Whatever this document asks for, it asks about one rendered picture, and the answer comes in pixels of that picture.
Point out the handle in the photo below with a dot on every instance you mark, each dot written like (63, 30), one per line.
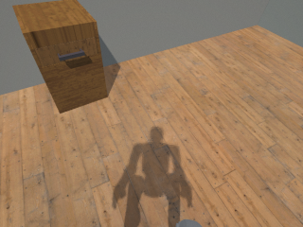
(71, 55)

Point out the drawer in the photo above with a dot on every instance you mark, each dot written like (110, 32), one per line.
(49, 54)

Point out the cabinet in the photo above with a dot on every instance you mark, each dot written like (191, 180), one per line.
(73, 83)

